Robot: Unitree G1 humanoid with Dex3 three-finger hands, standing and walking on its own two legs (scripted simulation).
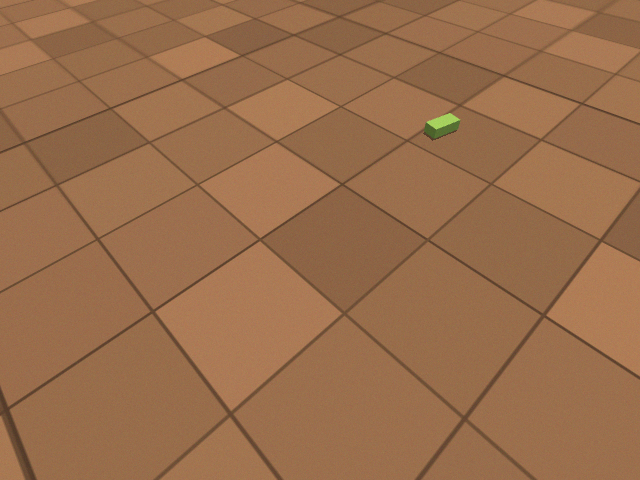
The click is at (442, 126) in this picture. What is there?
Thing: lying carton
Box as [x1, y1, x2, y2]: [424, 113, 459, 138]
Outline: 459,119 448,113 426,122 424,131 433,138 456,129 458,127
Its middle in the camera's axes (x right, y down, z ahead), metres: +0.67 -0.61 +2.15
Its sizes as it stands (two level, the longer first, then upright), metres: 0.172 0.083 0.059
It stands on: the floor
